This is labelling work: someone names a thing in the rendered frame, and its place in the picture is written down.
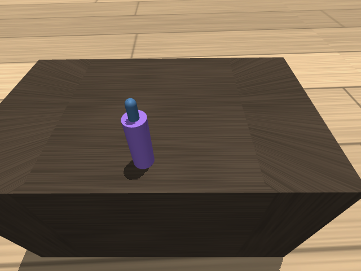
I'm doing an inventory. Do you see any bottle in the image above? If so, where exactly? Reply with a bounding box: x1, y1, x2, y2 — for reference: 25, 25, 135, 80
121, 98, 155, 169

